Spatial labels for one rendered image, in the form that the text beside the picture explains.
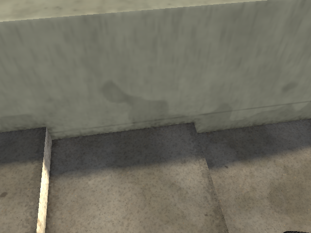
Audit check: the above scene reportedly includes stairs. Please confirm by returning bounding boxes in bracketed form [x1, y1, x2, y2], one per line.
[36, 118, 311, 233]

